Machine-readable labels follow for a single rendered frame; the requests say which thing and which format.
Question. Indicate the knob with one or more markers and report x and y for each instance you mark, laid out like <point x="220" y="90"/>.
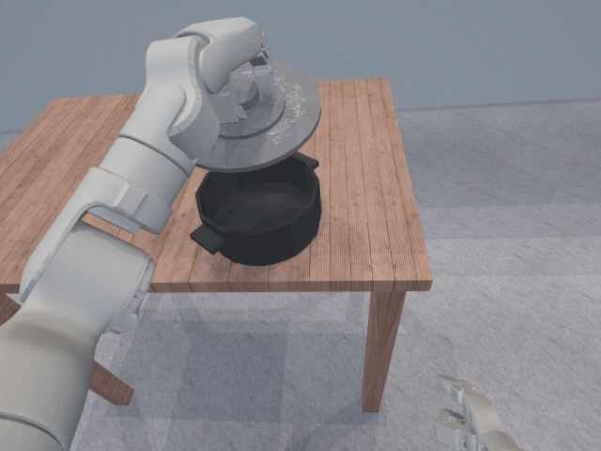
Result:
<point x="246" y="91"/>

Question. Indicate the left robot forearm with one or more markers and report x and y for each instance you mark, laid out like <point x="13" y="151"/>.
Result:
<point x="173" y="124"/>

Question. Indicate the robot left upper arm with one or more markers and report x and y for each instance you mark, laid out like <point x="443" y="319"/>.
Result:
<point x="94" y="284"/>

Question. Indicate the table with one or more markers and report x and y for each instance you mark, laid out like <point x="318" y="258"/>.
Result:
<point x="369" y="236"/>

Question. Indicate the robot left hand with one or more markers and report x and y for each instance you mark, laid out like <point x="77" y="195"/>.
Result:
<point x="243" y="42"/>

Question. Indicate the pot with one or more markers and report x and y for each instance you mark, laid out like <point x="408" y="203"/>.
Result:
<point x="261" y="217"/>

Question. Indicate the robot right hand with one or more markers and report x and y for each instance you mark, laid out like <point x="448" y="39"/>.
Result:
<point x="458" y="431"/>

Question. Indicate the lid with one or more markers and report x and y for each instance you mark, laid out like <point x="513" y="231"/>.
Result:
<point x="275" y="127"/>

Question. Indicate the right robot forearm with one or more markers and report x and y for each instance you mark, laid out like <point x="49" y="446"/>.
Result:
<point x="494" y="440"/>

